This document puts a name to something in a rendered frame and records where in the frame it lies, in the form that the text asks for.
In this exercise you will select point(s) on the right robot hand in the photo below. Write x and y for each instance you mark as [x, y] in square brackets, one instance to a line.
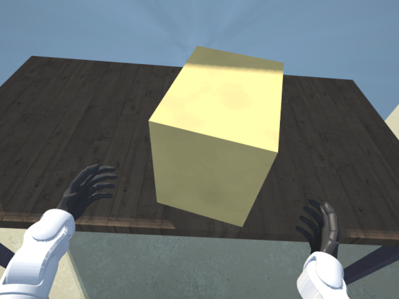
[326, 236]

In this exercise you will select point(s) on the left robot hand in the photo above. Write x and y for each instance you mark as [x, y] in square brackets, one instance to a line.
[80, 193]

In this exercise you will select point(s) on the left robot forearm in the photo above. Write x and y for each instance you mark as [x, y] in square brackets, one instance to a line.
[31, 271]

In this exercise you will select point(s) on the right robot forearm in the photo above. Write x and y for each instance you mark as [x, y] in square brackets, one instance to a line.
[322, 278]

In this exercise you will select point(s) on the table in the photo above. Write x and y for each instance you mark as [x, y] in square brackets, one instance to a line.
[59, 116]

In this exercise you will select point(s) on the carton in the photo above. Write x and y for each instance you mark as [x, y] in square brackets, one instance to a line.
[215, 134]

